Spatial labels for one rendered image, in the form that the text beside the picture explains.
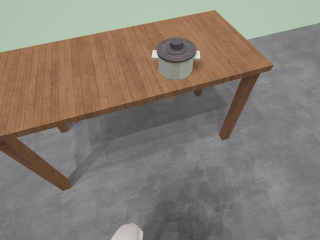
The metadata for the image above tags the lid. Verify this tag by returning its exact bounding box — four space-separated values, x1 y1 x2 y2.
156 37 197 63

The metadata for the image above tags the knob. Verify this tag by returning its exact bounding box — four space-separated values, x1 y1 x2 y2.
170 37 183 49

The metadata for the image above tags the table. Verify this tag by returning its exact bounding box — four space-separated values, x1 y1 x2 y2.
0 10 274 191

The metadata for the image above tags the pot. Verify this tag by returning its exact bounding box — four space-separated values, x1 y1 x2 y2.
151 50 201 80

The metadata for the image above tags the left robot thigh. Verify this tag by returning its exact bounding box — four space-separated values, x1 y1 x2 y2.
111 224 143 240

